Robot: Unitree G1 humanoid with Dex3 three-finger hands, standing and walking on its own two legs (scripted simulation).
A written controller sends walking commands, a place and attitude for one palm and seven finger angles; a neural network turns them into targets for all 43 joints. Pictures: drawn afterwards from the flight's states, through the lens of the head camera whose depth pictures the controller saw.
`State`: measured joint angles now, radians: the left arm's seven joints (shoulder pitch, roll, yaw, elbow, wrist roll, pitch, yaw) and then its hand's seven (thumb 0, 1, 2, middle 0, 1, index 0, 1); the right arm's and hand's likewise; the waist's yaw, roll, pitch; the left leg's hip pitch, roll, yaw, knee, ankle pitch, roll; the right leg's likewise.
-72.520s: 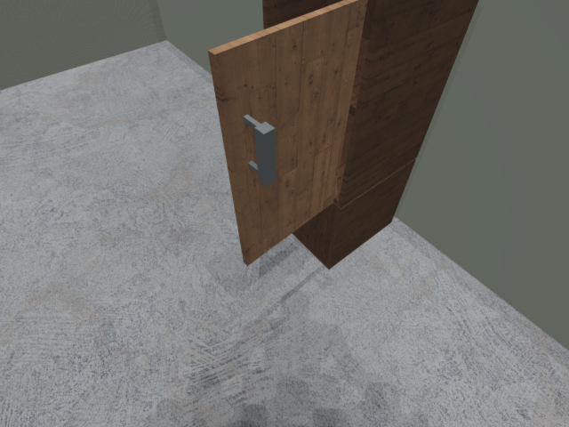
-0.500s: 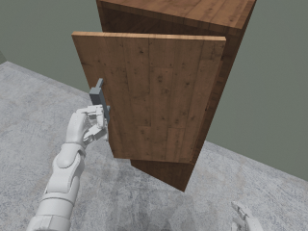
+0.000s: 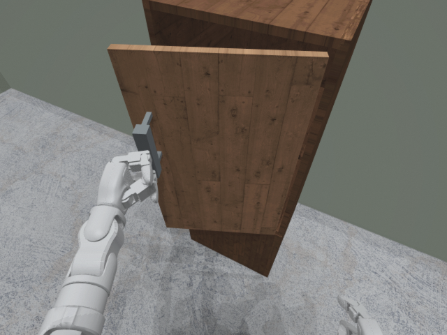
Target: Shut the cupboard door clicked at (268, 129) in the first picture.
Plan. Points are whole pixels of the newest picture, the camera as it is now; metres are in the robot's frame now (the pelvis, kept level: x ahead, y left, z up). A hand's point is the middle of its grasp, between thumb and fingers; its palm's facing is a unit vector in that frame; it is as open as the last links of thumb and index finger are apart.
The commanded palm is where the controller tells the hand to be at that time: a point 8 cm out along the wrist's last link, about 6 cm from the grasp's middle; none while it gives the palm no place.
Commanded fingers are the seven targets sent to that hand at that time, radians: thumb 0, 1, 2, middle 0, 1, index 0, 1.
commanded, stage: push the door shut along its arc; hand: left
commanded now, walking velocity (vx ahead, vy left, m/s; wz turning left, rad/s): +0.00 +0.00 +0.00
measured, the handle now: (151, 145) +0.45 +0.17 +0.09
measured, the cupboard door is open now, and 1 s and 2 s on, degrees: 23 4 0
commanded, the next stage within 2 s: pull the fist back off the door in 1.70 s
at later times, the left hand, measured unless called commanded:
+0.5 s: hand (158, 159) +0.41 +0.15 +0.09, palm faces -0.15 -0.99 -0.03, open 3.1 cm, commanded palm +0.41 +0.18 +0.09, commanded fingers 0.00 0.90 0.90 -1.30 -1.50 -1.30 -1.50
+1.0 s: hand (174, 138) +0.47 +0.12 +0.09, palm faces -0.28 -0.96 -0.02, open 3.2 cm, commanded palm +0.48 +0.15 +0.09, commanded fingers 0.00 0.90 0.90 -1.30 -1.50 -1.30 -1.50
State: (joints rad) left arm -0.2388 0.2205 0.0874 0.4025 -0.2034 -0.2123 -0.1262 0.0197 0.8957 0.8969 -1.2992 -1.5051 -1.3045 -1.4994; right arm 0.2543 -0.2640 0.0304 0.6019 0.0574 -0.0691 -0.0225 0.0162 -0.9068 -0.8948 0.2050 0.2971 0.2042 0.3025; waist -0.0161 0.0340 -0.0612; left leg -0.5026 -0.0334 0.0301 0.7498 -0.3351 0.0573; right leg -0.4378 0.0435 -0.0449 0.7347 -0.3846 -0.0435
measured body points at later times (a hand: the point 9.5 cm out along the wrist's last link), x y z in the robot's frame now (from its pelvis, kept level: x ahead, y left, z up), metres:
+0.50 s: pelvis -0.01 +0.01 -0.01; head +0.03 +0.01 +0.44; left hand +0.41 +0.20 +0.10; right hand +0.08 -0.26 -0.12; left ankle +0.03 +0.08 -0.71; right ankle -0.01 -0.09 -0.71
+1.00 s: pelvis -0.02 +0.01 -0.02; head +0.07 +0.03 +0.42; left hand +0.48 +0.18 +0.10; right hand +0.02 -0.26 -0.13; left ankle +0.03 +0.08 -0.71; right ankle -0.01 -0.09 -0.71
